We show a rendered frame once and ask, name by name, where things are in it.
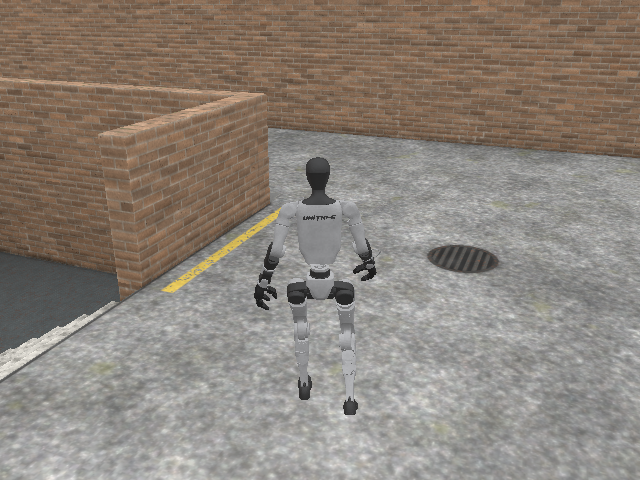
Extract robot left hand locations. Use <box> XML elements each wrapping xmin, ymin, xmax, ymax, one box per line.
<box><xmin>254</xmin><ymin>284</ymin><xmax>277</xmax><ymax>310</ymax></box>

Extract left robot forearm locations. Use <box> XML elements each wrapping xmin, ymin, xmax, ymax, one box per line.
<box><xmin>257</xmin><ymin>242</ymin><xmax>279</xmax><ymax>288</ymax></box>

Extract robot right hand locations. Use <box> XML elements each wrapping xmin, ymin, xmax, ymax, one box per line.
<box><xmin>353</xmin><ymin>264</ymin><xmax>377</xmax><ymax>281</ymax></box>

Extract robot right foot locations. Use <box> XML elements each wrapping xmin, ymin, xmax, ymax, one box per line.
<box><xmin>343</xmin><ymin>397</ymin><xmax>358</xmax><ymax>415</ymax></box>

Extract robot right thigh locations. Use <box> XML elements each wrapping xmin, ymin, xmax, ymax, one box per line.
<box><xmin>334</xmin><ymin>279</ymin><xmax>355</xmax><ymax>350</ymax></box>

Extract robot left upper arm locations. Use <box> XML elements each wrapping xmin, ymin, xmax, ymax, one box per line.
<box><xmin>270</xmin><ymin>201</ymin><xmax>298</xmax><ymax>258</ymax></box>

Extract right robot forearm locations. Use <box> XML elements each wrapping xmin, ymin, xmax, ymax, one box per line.
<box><xmin>358</xmin><ymin>238</ymin><xmax>375</xmax><ymax>269</ymax></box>

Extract robot right upper arm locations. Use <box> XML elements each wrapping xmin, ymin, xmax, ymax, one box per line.
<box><xmin>339</xmin><ymin>200</ymin><xmax>369</xmax><ymax>254</ymax></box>

